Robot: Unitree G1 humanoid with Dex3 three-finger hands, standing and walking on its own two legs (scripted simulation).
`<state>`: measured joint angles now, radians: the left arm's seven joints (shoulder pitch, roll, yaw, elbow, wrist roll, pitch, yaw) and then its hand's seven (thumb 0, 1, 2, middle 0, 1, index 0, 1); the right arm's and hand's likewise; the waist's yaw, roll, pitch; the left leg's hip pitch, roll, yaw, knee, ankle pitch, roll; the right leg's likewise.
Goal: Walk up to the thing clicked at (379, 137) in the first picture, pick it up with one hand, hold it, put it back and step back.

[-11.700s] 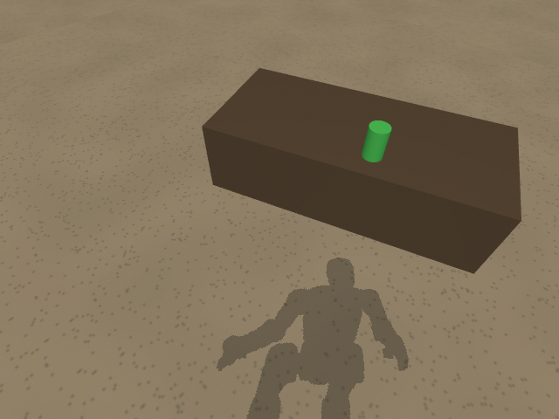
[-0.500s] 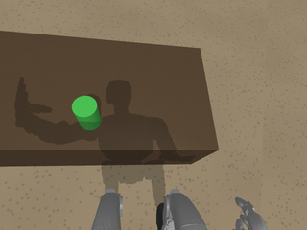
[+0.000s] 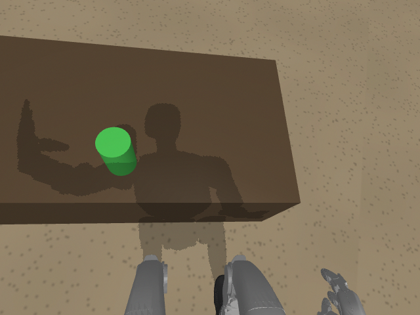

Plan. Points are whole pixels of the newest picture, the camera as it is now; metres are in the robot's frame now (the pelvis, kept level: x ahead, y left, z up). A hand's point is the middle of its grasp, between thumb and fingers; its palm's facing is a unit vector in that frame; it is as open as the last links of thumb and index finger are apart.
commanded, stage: go down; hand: left
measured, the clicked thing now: (118, 153) +0.49 +0.22 -0.24
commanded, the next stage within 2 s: none
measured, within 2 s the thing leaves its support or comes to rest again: neither
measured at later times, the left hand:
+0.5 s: hand out of the picture +0.36 +0.42 +0.05, palm faces +0.27 -0.96 -0.03, open 17.1 cm
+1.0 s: hand out of the picture +0.37 +0.42 +0.06, palm faces +0.28 -0.96 -0.01, open 17.0 cm
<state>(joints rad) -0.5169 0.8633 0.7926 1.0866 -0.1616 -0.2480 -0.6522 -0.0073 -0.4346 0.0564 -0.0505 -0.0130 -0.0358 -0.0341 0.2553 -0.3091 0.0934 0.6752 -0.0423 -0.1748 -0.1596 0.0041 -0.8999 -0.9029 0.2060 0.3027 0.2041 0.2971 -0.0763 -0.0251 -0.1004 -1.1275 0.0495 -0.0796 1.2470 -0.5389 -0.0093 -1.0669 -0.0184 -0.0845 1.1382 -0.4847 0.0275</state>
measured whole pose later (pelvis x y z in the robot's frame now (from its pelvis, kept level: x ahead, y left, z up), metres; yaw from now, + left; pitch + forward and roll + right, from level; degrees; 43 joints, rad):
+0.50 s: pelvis +0.00 +0.00 +0.00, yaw +0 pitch +24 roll -5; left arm -0.54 0.87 0.81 1.10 -0.18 -0.27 -0.67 -0.01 -0.41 0.05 -0.05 -0.01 -0.03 -0.03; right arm 0.24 -0.31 0.10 0.68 -0.04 -0.18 -0.16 0.00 -0.90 -0.90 0.21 0.30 0.20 0.30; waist -0.08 -0.03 -0.10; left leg -1.13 0.05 -0.08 1.26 -0.54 -0.01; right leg -1.08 -0.02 -0.08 1.15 -0.49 0.02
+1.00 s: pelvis -0.01 +0.00 +0.00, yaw +0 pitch +24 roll -5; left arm -0.57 0.89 0.83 1.10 -0.20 -0.28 -0.67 -0.01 -0.40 0.05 -0.04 -0.01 -0.03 -0.03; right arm 0.25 -0.31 0.11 0.68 -0.04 -0.18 -0.17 0.00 -0.90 -0.90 0.21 0.30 0.20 0.30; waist -0.08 -0.03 -0.10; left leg -1.15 0.05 -0.08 1.26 -0.54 -0.01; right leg -1.09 -0.02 -0.09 1.16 -0.48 0.02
